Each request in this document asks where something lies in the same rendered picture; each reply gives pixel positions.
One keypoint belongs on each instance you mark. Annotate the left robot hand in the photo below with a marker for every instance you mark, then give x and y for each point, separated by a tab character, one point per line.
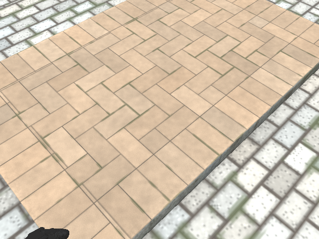
52	233

